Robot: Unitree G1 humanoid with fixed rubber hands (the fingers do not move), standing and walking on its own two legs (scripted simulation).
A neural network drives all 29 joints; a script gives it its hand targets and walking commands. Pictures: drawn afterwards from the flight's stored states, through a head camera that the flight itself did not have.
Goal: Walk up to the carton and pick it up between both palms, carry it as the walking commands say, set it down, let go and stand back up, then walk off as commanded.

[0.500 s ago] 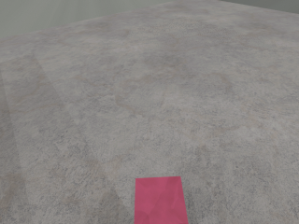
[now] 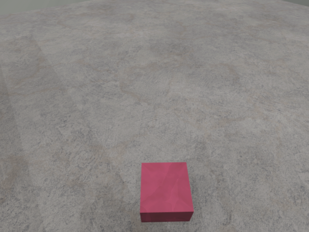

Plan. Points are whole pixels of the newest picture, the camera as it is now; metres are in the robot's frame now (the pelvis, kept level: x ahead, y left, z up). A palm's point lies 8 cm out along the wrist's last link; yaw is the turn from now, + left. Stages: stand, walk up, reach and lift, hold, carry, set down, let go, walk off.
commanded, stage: walk off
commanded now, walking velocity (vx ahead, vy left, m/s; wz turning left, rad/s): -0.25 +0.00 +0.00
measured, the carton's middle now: (164, 191) +0.53 -0.03 -0.67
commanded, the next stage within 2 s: stand in 0.72 s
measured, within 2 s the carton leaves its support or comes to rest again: neither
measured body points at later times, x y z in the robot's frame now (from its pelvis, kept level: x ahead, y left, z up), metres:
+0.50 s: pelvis -0.16 +0.01 +0.02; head -0.16 +0.00 +0.47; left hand -0.17 +0.26 -0.13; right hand -0.16 -0.25 -0.13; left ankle -0.02 +0.09 -0.68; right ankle -0.21 -0.08 -0.72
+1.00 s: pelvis -0.28 +0.08 +0.03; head -0.28 +0.12 +0.47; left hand -0.26 +0.33 -0.14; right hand -0.25 -0.15 -0.11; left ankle -0.30 +0.17 -0.72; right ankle -0.29 -0.06 -0.67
